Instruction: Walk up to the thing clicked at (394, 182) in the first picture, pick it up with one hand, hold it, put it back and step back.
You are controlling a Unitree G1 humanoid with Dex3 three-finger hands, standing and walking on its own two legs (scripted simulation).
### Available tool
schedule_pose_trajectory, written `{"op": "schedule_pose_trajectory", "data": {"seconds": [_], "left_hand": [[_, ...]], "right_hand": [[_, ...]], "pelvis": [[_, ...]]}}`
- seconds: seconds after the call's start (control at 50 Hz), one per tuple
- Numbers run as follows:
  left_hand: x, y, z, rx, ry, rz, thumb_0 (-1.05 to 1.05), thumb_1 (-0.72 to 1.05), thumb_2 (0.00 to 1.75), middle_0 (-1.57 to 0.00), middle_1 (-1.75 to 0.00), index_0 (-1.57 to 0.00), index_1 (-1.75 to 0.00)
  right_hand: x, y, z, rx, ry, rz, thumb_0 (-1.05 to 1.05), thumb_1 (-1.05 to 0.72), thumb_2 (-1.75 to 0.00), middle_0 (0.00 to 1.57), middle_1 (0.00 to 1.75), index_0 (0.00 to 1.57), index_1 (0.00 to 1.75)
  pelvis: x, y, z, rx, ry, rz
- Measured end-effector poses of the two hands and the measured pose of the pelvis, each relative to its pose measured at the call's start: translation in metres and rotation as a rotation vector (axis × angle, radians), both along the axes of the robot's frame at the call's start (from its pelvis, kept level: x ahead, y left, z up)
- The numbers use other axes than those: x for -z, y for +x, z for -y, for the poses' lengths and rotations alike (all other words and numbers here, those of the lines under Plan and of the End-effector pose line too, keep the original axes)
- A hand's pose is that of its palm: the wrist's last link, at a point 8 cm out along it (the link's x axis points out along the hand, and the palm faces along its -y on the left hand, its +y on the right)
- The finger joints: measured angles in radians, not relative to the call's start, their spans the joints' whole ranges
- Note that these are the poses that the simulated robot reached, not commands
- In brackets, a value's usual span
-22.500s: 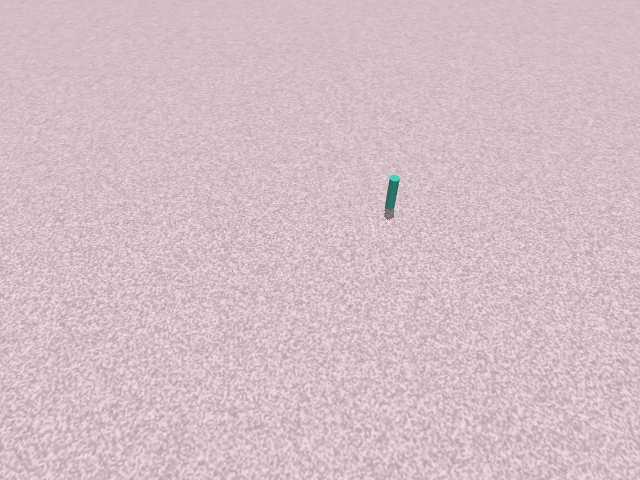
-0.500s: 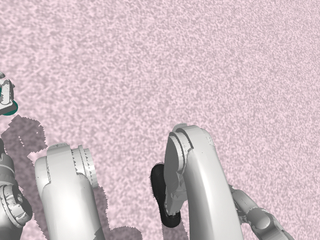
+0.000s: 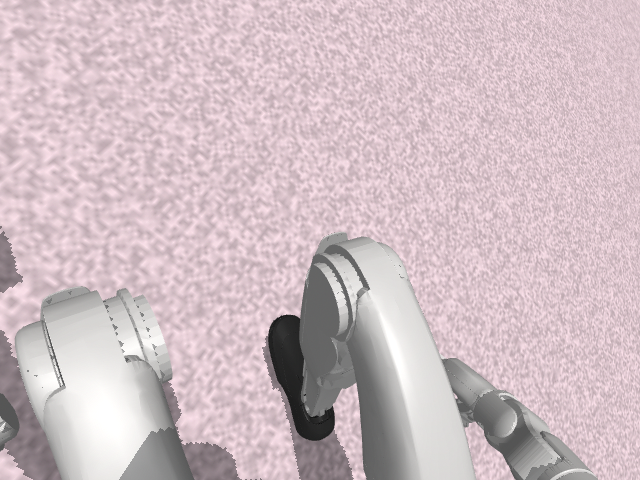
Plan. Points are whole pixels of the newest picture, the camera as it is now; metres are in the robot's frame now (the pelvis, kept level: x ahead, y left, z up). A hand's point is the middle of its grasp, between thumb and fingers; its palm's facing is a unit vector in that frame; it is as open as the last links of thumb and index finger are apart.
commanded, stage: lower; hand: left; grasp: from the side
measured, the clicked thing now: out of the picture +0.44 +0.32 -0.17
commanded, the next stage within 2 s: loosen in 0.70 s
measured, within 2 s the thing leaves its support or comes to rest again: rests again in 0.54 s
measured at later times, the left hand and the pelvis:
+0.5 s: hand out of the picture +0.45 +0.30 -0.17, palm faces +0.42 -0.91 -0.01, open 5.4 cm; pelvis -0.01 +0.01 +0.00, yaw -2 degrees
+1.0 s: hand out of the picture +0.45 +0.30 -0.18, palm faces +0.42 -0.91 +0.02, open 5.5 cm; pelvis -0.01 +0.01 +0.00, yaw -3 degrees
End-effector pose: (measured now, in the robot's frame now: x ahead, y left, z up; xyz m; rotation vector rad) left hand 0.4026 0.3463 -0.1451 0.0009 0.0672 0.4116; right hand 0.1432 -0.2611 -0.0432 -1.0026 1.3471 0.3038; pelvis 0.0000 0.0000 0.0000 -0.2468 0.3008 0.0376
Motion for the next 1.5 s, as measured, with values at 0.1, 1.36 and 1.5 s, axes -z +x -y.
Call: {"op": "schedule_pose_trajectory", "data": {"seconds": [0.1,1.36,1.5], "left_hand": [[0.005,0.001,0.001,-0.012,-0.003,0.001,0.02,0.12,1.18,-1.0,-1.14,-1.03,-1.17],[0.03,0.003,0.007,-0.009,-0.022,0.034,0.0,-0.26,0.4,-0.62,-0.51,-0.63,-0.52],[0.031,0.003,0.007,-0.014,-0.029,0.033,-0.01,-0.4,0.26,-0.4,-0.31,-0.41,-0.32]], "right_hand": [[-0.002,-0.002,-0.003,-0.02,-0.01,0.0,0.0,-0.91,-0.9,0.2,0.3,0.2,0.3],[-0.023,0.007,-0.026,-0.145,-0.078,0.004,0.0,-0.92,-0.9,0.2,0.3,0.2,0.3],[-0.023,0.005,-0.028,-0.141,-0.078,0.0,0.0,-0.92,-0.9,0.2,0.3,0.2,0.3]], "pelvis": [[0.001,-0.002,-0.001,0.006,-0.009,0.016],[0.002,-0.009,-0.012,0.039,-0.074,0.082],[0.001,-0.009,-0.013,0.04,-0.076,0.081]]}}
